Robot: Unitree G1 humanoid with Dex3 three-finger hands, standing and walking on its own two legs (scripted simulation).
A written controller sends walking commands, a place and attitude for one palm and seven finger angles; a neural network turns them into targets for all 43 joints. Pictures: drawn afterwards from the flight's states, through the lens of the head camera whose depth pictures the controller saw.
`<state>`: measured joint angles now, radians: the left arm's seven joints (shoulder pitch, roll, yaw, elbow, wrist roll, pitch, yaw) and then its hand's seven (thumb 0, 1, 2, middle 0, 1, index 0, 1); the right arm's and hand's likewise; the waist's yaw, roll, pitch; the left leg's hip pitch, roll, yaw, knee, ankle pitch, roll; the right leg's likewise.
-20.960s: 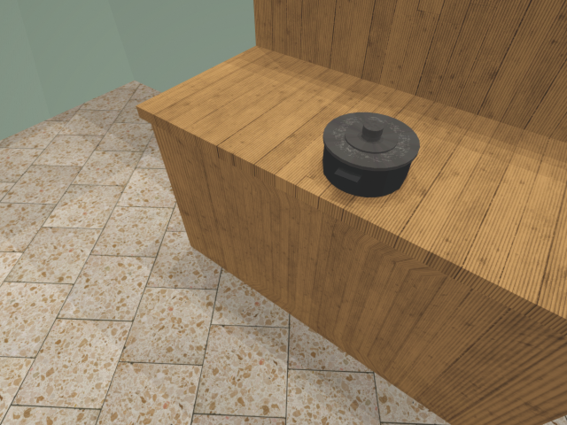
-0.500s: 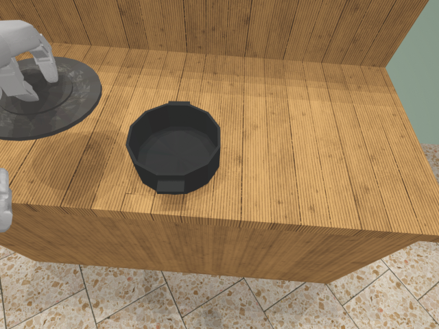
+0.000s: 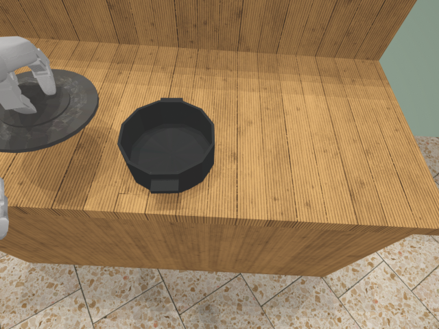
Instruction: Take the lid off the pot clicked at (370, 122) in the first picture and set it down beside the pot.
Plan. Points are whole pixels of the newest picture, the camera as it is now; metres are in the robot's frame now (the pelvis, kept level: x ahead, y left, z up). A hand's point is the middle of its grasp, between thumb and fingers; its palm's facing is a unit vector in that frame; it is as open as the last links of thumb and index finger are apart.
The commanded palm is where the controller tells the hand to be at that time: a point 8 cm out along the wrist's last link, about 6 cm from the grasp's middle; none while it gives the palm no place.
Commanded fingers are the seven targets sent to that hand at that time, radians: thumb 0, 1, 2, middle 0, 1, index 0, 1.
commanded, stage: lower the lid onto the table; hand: left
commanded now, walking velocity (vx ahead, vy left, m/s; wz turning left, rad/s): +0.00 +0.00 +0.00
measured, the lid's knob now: (28, 94) +0.50 +0.31 +0.13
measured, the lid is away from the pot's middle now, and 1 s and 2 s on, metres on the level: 0.23 0.23 0.23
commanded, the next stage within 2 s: open the fingers wide in 2.00 s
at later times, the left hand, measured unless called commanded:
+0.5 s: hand (24, 111) +0.47 +0.31 +0.12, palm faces -0.45 -0.07 -0.89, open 7.0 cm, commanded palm +0.51 +0.30 +0.18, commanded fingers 0.00 0.78 0.77 -0.92 -1.06 -0.93 -1.05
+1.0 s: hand (36, 118) +0.48 +0.32 +0.09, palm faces -0.48 -0.07 -0.87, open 7.0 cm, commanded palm +0.52 +0.30 +0.15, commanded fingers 0.00 0.78 0.77 -0.92 -1.06 -0.93 -1.05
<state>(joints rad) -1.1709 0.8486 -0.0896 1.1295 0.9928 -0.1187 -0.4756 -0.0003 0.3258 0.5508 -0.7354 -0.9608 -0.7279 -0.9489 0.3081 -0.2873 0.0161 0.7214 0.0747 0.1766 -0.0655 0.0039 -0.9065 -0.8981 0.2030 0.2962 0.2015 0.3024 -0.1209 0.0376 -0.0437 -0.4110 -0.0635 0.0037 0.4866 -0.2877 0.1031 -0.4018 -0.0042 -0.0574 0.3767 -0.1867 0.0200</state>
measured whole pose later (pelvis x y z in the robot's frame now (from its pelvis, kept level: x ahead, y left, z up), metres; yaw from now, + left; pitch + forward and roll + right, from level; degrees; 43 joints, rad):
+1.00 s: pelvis +0.00 +0.02 -0.01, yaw -1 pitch +16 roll -4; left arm -1.12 0.84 -0.05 1.21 1.03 -0.20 -0.40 0.00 0.33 0.55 -0.73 -0.96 -0.72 -0.95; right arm 0.36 -0.27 0.02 0.73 0.07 0.18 -0.09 0.00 -0.91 -0.90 0.20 0.30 0.20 0.30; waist -0.15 0.03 -0.07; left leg -0.53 -0.06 0.02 0.59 -0.33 0.12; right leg -0.52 0.00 -0.04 0.46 -0.21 0.02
